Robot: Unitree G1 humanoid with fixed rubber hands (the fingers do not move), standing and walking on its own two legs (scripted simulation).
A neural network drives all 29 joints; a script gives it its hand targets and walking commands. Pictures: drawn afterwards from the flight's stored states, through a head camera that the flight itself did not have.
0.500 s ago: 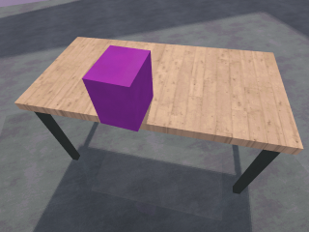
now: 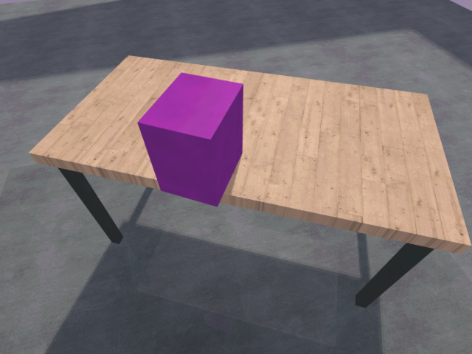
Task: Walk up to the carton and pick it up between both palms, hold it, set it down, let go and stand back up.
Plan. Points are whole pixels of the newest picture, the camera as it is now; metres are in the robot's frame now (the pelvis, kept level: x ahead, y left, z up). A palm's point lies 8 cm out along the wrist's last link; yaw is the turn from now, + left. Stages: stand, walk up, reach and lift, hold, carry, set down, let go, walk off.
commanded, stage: walk up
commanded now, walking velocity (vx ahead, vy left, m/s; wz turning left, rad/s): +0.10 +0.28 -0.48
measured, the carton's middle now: (199, 140) +0.60 +0.11 -0.03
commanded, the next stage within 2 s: stand in 1.90 s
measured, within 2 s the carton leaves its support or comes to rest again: neither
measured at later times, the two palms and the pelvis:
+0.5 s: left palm out of the picture +0.08 +0.45 -0.14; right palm out of the picture +0.08 -0.07 -0.14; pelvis +0.06 +0.17 -0.01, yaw -10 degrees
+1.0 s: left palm (38, 281) +0.27 +0.43 -0.13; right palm out of the picture +0.15 -0.03 -0.15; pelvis +0.21 +0.19 +0.00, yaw -13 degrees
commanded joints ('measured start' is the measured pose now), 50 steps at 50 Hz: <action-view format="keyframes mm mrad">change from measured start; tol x32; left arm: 1 174 295 77 17 8 30 34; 50 -82 130 -1 -76 -22 -54 -8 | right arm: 1 -21 -58 -28 -87 -24 18 20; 50 144 -1 6 -149 46 -56 26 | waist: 1 5 -72 105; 15 14 -310 15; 20 -105 364 -121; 50 -105 -271 -4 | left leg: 1 -398 63 -132 371 8 11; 17 110 3 11 -241 220 21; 22 46 260 -292 -526 -416 160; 37 79 222 -166 -477 142 225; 44 -493 45 -28 397 -152 49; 50 -88 -34 57 27 143 18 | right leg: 1 19 -452 546 -205 -229 -107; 16 -191 -280 274 -95 -16 -20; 20 -506 7 48 583 -502 54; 24 -495 -101 78 829 -187 19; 39 -58 -33 -19 144 -45 -18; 42 372 -479 579 -140 -153 -169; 50 34 -130 -28 3 806 -64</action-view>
